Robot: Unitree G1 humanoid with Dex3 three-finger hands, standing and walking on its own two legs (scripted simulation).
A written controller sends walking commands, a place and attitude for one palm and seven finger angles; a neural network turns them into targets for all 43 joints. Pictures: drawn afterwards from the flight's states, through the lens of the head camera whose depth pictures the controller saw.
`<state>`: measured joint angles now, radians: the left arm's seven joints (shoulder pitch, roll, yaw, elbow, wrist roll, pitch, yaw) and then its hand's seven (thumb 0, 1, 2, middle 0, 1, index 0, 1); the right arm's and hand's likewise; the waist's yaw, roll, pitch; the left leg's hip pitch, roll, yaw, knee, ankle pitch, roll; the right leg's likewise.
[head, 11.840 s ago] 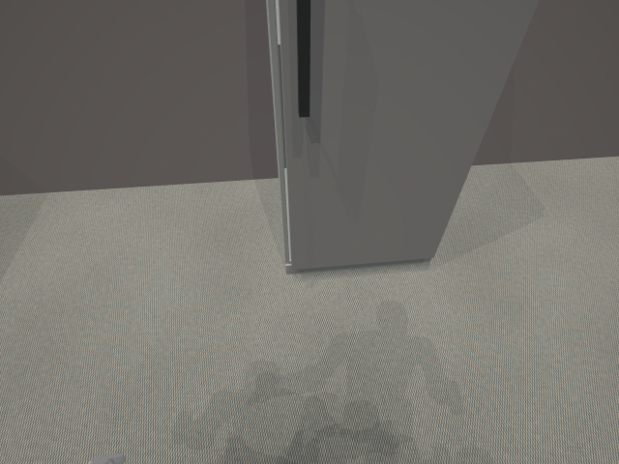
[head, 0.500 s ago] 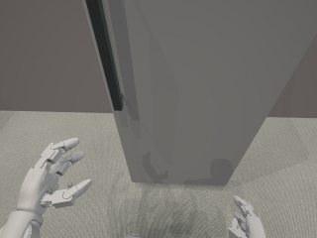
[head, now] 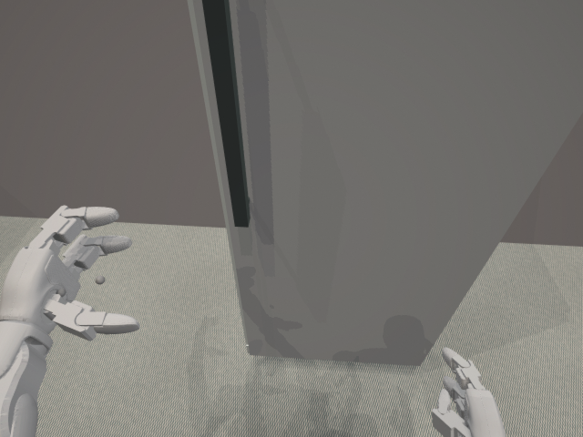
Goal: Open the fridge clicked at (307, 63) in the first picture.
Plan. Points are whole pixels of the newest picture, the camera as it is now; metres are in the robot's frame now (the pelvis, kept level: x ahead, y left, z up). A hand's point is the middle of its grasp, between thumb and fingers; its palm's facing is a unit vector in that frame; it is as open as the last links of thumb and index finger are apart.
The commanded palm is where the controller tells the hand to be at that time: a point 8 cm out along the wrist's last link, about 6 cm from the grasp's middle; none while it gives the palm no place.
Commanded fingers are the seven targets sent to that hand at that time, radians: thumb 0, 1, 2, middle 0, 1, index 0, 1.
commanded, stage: raise the hand to about handle height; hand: left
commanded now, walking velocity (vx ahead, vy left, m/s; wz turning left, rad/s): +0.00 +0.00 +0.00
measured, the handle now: (230, 88) +0.49 +0.15 +0.26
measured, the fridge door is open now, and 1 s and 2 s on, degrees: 0 0 0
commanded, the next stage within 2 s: move the hooked fingers beside the handle in 0.88 s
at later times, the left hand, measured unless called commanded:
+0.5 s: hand (60, 209) +0.27 +0.28 +0.22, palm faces +0.11 -0.99 -0.09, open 14.0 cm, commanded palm +0.23 +0.32 +0.22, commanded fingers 0.00 -0.50 0.30 -0.30 -1.20 -0.30 -1.20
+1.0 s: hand (89, 212) +0.27 +0.26 +0.21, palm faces +0.10 -0.99 -0.07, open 14.0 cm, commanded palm +0.24 +0.30 +0.22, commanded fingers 0.00 -0.50 0.30 -0.30 -1.20 -0.30 -1.20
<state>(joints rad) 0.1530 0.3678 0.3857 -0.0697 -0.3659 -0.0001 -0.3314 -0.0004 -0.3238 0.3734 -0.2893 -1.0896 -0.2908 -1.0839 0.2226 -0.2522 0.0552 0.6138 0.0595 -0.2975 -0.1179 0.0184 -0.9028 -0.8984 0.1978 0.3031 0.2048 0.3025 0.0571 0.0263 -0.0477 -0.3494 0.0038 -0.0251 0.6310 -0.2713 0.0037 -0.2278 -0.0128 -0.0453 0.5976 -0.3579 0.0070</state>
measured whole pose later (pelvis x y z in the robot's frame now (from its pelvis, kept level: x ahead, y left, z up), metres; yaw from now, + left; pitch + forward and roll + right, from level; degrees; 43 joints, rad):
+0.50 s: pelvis -0.01 +0.00 +0.01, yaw +1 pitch -3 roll -1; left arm -0.19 0.52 0.48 0.10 -0.34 0.27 -0.42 -0.01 -0.50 0.30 -0.30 -1.20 -0.30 -1.20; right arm 0.21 -0.26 0.11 0.63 0.09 -0.22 -0.12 0.02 -0.90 -0.90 0.20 0.30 0.21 0.30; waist 0.06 0.06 -0.03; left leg -0.25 0.00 -0.04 0.50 -0.19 0.00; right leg -0.13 -0.02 -0.06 0.48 -0.29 0.00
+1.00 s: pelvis +0.00 -0.02 +0.01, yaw +0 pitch -3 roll +0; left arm -0.15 0.48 0.48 0.08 -0.34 0.27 -0.41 -0.01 -0.50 0.30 -0.30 -1.20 -0.30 -1.20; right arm 0.20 -0.27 0.09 0.62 0.09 -0.21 -0.11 0.02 -0.90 -0.90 0.20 0.30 0.21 0.30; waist 0.07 0.06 -0.04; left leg -0.24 0.02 -0.04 0.50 -0.21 -0.02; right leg -0.13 0.00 -0.05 0.50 -0.31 -0.02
